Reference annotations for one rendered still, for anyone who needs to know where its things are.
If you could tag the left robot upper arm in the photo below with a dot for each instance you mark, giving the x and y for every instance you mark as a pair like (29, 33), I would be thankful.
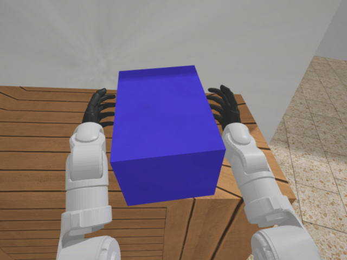
(95, 248)

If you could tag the carton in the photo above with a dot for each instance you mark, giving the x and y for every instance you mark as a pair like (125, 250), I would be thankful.
(166, 144)

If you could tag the robot right hand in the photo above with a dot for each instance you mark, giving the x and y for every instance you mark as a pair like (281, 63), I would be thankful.
(229, 112)

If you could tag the pedestal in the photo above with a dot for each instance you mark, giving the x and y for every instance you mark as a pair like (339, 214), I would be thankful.
(36, 124)

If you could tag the right robot forearm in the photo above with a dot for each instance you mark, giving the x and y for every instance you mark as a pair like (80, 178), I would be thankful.
(264, 203)

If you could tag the left robot forearm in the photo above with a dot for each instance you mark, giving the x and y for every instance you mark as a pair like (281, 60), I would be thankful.
(87, 208)

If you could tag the right robot upper arm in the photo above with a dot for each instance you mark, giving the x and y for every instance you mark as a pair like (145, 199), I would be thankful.
(286, 242)

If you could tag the robot left hand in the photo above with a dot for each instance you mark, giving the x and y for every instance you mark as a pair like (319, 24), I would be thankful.
(92, 113)

